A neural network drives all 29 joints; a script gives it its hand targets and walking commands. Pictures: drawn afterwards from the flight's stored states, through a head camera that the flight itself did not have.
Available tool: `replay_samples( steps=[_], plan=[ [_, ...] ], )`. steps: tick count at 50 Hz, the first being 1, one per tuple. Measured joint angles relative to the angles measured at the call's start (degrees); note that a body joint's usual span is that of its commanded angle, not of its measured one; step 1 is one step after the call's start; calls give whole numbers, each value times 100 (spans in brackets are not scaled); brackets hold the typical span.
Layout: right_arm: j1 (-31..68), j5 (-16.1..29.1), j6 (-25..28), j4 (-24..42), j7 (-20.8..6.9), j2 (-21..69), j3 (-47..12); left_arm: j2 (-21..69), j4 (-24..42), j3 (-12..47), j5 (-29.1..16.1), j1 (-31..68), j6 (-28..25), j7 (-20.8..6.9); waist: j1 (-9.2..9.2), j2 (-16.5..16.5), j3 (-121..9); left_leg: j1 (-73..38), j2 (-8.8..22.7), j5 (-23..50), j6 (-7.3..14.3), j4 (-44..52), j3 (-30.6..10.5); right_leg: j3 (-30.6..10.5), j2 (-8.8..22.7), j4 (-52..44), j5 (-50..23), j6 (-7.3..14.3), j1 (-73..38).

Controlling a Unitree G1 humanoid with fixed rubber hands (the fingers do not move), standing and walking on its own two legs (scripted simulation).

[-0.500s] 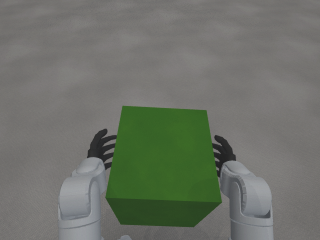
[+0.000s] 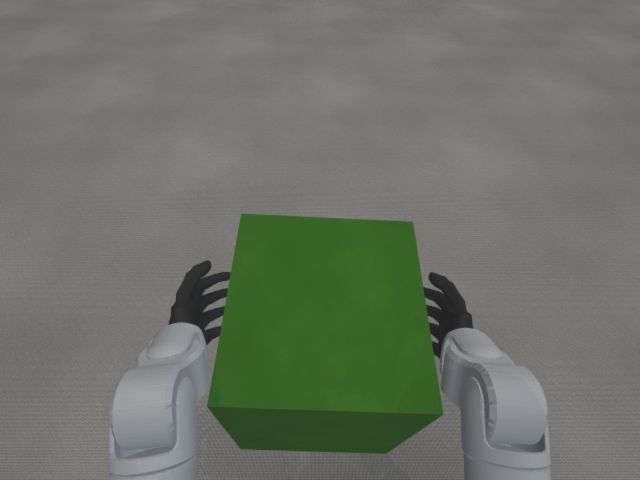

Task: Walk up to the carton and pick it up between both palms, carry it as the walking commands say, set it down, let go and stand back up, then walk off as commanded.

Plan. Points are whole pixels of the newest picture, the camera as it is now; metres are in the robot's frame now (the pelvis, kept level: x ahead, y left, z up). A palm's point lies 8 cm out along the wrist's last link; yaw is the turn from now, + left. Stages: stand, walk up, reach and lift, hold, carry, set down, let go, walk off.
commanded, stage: carry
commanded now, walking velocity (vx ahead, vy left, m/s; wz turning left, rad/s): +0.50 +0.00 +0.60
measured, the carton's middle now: (320, 344) +0.30 +0.01 +0.02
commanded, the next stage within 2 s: none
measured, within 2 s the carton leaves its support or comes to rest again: neither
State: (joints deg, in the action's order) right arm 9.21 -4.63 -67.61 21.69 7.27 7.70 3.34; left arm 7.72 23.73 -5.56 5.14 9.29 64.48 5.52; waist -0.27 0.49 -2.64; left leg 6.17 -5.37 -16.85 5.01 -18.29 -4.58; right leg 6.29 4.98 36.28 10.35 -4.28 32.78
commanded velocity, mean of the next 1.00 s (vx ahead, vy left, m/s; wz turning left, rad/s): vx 0.19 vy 0.00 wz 0.23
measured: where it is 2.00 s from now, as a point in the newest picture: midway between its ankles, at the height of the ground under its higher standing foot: (284, 417)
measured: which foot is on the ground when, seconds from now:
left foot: down 0.00-0.04, up 0.06-0.48, down 0.50-1.00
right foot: up 0.00-0.04, down 0.06-0.52, up 0.54-0.82, down 0.84-1.00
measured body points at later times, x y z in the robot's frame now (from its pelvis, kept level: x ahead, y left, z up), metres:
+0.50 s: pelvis +0.29 +0.06 -0.02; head +0.30 +0.04 +0.43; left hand +0.53 +0.29 +0.08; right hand +0.61 +0.01 +0.06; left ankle +0.38 +0.17 -0.74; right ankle +0.15 -0.12 -0.73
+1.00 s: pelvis +0.46 +0.13 -0.01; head +0.44 +0.12 +0.44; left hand +0.67 +0.38 +0.10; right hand +0.78 +0.11 +0.08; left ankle +0.38 +0.17 -0.74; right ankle +0.53 +0.04 -0.74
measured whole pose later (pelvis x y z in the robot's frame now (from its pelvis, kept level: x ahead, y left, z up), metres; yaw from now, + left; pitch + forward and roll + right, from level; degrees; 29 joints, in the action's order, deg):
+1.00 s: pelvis +0.46 +0.13 -0.01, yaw +23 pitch +2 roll -1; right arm 10.2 -5.6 -70.0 15.5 7.4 7.8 5.5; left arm 8.2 14.6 -6.9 5.8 12.3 66.2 5.2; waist -0.3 1.9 -7.2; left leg 8.5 -1.7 -20.2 3.5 -26.5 5.2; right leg 10.3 3.3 27.5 12.2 0.5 17.0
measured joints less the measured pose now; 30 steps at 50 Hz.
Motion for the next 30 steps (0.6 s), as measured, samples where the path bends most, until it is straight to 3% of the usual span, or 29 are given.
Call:
replay_samples(
  steps=[2, 5, 7, 9, 14, 18, 21, 24, 25, 26, 27, 29, 30],
  plan=[
    [10, -46, -109, 21, -1, 2, -1, -2, -39, -5, -29, 2, 43, 2, 21, 74, -205, -136, 5, -398, -34, -337, -99, 211, -89, -639, -201, 76, -425],
    [28, -67, -202, -137, -21, -4, 265, 36, -534, 96, 53, 233, 43, -6, -33, 240, -374, 626, 119, -876, -116, -2625, 214, 672, -41, -791, -232, 546, -935],
    [8, -66, -268, -358, -31, -2, 324, 43, -804, 88, 121, 268, 117, -20, -37, 207, -368, 1224, 169, -868, -179, -3901, 469, 899, 65, -840, 75, 608, -1302],
    [33, -66, -332, -482, -16, -4, 296, 32, -867, 52, 125, 217, 172, -29, 5, 128, -356, 1723, 320, -655, -248, -4314, 708, 1046, 162, -1110, 176, 534, -1685],
    [276, -94, -300, -490, -7, 37, 256, 37, -658, -113, 58, 251, 140, -16, 178, -22, -165, 2649, 712, 44, -317, -3651, 940, 1299, 398, -1650, 338, 367, -2439],
    [299, -119, -232, -452, -1, 42, 184, 44, -566, -204, 9, 287, 125, -20, 220, -113, -60, 2955, 829, 642, -269, -2971, 1148, 1470, 641, -1788, 647, 118, -2999],
    [250, -116, -211, -364, 8, 33, 154, 51, -515, -212, -3, 321, 146, -31, 181, -144, -29, 2851, 792, 982, -198, -2399, 1439, 1630, 798, -1701, 1015, -122, -3408],
    [217, -94, -221, -282, 16, 26, 194, 59, -513, -159, 19, 350, 153, -40, 115, -112, -40, 2372, 546, 1190, -167, -1527, 1784, 1706, 1000, -1122, 1471, -356, -3630],
    [236, -85, -236, -291, 17, 31, 204, 54, -500, -146, 38, 333, 159, -43, 94, 1, -70, 2085, 495, 1554, -114, -1078, 1834, 1614, 1051, -553, 1582, -409, -3515],
    [285, -85, -216, -359, 20, 42, 202, 49, -523, -184, 51, 356, 149, -49, 27, 71, -111, 1991, 479, 1241, 61, -1037, 1780, 1332, 1072, 327, 1522, -415, -3173],
    [346, -92, -156, -467, 24, 53, 216, 65, -612, -269, 59, 450, 126, -59, -65, 1, -54, 2052, 410, 853, 86, -1246, 1708, 876, 1020, 1281, 1638, -385, -2733],
    [413, -96, -83, -638, 29, 68, 278, 95, -793, -363, 67, 544, 71, -67, -89, -174, 212, 2020, 316, 663, 170, -1419, 1635, 63, 661, 2801, 1864, -317, -1840],
    [393, -79, -72, -688, 28, 66, 286, 82, -820, -332, 71, 493, 54, -63, -82, -215, 299, 1927, 298, 652, 185, -1313, 1602, -111, 489, 3183, 1841, -268, -1444]
  ],
)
